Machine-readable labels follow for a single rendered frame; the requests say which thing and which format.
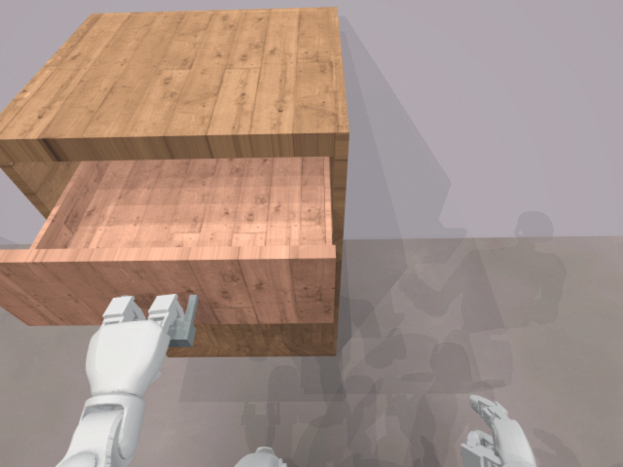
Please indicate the robot left shin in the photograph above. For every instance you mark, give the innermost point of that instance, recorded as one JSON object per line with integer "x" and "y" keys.
{"x": 266, "y": 450}

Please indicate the left robot forearm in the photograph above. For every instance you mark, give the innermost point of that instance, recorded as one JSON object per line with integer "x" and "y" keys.
{"x": 108, "y": 432}

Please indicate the drawer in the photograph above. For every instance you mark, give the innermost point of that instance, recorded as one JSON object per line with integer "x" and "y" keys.
{"x": 252, "y": 237}

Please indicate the right robot hand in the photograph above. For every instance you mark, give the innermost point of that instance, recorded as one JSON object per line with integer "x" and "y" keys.
{"x": 508, "y": 443}

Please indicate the left robot hand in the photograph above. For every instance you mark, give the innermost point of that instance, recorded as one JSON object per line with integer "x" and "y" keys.
{"x": 126, "y": 353}

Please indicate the handle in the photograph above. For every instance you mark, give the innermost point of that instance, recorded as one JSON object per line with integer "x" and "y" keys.
{"x": 182, "y": 333}

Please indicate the cabinet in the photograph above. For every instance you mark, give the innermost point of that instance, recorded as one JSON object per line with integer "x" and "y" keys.
{"x": 219, "y": 84}

